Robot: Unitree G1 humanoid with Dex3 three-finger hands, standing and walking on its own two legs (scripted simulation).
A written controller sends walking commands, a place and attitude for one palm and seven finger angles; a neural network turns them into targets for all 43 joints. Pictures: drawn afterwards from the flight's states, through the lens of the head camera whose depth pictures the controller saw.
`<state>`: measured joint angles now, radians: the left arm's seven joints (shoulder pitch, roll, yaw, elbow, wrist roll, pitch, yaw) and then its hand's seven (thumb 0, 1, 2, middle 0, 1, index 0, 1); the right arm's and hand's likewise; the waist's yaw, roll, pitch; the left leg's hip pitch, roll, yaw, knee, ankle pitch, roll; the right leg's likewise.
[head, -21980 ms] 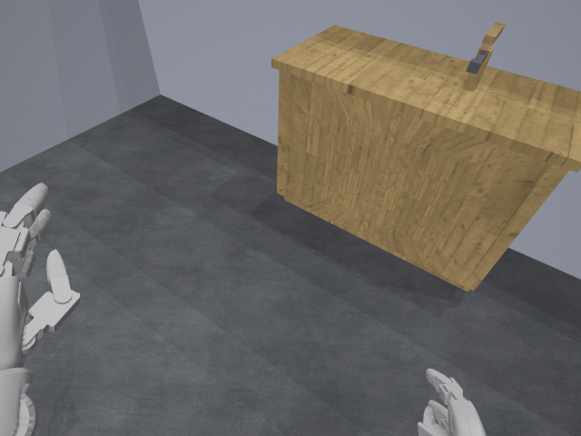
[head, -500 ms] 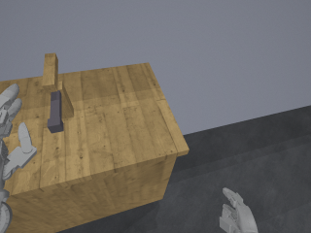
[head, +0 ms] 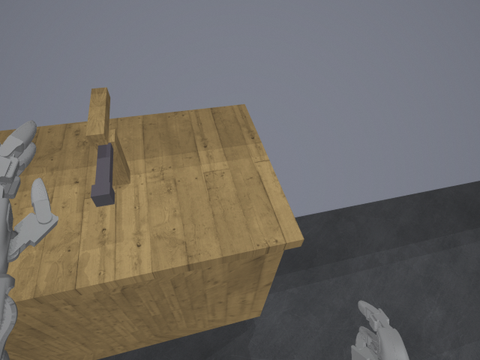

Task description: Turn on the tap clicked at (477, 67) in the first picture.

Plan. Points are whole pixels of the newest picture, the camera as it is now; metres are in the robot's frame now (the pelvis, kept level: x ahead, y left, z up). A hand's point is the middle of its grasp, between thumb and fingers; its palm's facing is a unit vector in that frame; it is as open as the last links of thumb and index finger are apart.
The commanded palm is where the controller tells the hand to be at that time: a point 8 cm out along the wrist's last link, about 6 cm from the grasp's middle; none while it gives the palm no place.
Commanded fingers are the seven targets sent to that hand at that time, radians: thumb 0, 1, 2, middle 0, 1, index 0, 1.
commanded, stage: come to a stop and stand still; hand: left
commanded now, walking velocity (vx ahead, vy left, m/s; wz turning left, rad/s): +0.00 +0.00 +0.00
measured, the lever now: (103, 194) +0.33 +0.27 +0.09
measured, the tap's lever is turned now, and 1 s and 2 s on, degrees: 0 0 0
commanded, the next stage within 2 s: look again from close up in 0.64 s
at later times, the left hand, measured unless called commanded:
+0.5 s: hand (7, 232) +0.20 +0.30 +0.17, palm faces +0.46 -0.84 -0.29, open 7.5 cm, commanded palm +0.14 +0.32 +0.17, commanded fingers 0.00 0.90 0.90 -0.20 -0.30 -0.20 -0.30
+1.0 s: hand (39, 234) +0.21 +0.28 +0.16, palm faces +0.38 -0.85 -0.36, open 7.5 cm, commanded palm +0.15 +0.31 +0.17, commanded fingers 0.00 0.90 0.90 -0.20 -0.30 -0.20 -0.30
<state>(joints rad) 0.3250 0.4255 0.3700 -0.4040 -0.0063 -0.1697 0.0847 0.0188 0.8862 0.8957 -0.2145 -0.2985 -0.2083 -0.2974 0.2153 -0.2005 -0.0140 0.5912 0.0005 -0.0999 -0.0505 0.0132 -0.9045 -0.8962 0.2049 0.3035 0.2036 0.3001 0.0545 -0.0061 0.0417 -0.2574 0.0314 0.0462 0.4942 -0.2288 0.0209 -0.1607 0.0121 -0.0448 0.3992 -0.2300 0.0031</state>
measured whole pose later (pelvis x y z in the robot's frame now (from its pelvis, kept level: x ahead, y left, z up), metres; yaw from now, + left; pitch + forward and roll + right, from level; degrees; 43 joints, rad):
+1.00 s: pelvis -0.01 +0.03 +0.00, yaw -1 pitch -1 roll -2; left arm 0.41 0.35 0.35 -0.45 -0.03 -0.22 0.10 0.02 0.89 0.90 -0.21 -0.30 -0.21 -0.30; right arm 0.21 -0.20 0.01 0.60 0.00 -0.13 -0.02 0.01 -0.90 -0.90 0.21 0.30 0.21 0.30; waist 0.03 -0.02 0.06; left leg -0.25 0.00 0.07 0.47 -0.21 0.06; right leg -0.16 -0.02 -0.02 0.38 -0.20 0.04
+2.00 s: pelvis +0.00 -0.04 -0.01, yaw -1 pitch +0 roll -1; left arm 0.47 0.40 0.38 -0.55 -0.09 -0.16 0.08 0.02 0.89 0.90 -0.21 -0.30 -0.21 -0.30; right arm 0.23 -0.21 -0.04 0.57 0.01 -0.07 -0.05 0.01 -0.90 -0.90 0.21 0.30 0.20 0.30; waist 0.00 -0.02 0.05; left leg -0.32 0.09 0.03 0.58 -0.26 -0.04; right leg -0.24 0.07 -0.06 0.52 -0.29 -0.06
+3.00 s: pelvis -0.01 +0.04 +0.00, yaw +0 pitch -1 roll -2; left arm 0.40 0.37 0.38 -0.48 -0.04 -0.22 0.11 0.02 0.89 0.90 -0.21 -0.30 -0.21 -0.30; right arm 0.22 -0.17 0.03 0.58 0.00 -0.14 -0.02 0.01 -0.90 -0.90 0.21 0.30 0.21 0.30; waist 0.04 -0.04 0.06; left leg -0.26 -0.02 0.07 0.48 -0.21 0.08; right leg -0.17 -0.04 -0.02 0.39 -0.21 0.04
